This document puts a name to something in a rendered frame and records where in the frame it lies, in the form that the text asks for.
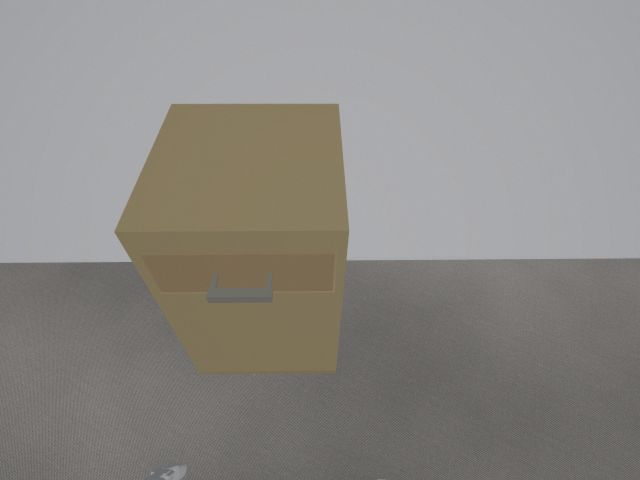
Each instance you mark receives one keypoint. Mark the drawer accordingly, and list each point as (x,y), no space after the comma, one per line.
(194,272)

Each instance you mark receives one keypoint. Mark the cabinet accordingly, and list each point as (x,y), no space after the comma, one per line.
(246,178)

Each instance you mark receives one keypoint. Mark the handle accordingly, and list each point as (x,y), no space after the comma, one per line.
(239,295)

